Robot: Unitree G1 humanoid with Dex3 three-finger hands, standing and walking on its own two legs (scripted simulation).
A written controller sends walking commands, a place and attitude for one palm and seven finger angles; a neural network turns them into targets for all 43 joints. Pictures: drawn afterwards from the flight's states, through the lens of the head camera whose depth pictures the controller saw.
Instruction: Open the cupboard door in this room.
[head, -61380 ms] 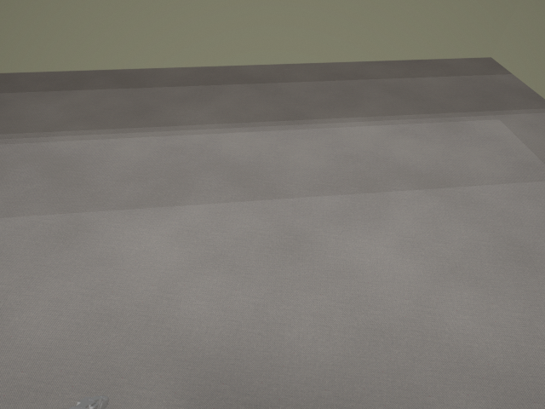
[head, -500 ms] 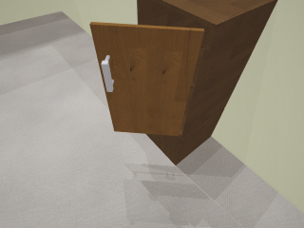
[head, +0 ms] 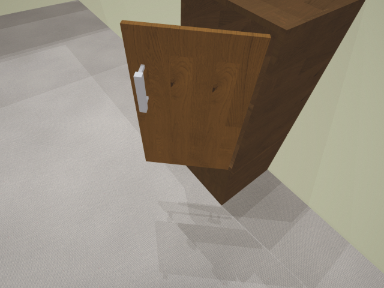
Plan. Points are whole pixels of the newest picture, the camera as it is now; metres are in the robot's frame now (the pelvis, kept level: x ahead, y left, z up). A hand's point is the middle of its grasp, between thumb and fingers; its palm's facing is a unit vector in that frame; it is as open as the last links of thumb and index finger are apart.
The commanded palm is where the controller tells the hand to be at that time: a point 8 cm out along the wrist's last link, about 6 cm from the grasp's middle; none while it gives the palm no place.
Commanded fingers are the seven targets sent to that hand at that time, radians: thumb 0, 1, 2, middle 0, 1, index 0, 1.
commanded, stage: come to a stop and stand still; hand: left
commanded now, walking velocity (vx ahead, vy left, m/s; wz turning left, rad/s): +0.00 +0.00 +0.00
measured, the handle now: (142, 89) +0.61 +0.19 +0.04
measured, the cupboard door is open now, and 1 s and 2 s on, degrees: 47 47 47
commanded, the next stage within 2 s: look again from close up in 0.42 s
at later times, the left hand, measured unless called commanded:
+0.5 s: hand out of the picture -0.01 +0.16 -0.17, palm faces +0.03 -0.98 -0.18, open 7.3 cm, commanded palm none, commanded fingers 0.00 0.90 0.90 -0.20 -0.30 -0.20 -0.30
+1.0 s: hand out of the picture +0.04 +0.25 -0.14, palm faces +0.01 -0.94 -0.33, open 7.3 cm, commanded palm none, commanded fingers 0.00 0.90 0.90 -0.20 -0.30 -0.20 -0.30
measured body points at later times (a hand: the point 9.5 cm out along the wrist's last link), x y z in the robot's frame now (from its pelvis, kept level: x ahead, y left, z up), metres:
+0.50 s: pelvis -0.02 -0.02 +0.01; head -0.01 -0.01 +0.46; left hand -0.01 +0.21 -0.16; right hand -0.04 -0.24 -0.15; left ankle -0.04 +0.11 -0.74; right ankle -0.03 -0.13 -0.74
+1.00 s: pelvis -0.06 +0.00 +0.00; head -0.08 +0.01 +0.45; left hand +0.04 +0.29 -0.12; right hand +0.05 -0.29 -0.11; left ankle -0.04 +0.11 -0.74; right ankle -0.03 -0.13 -0.74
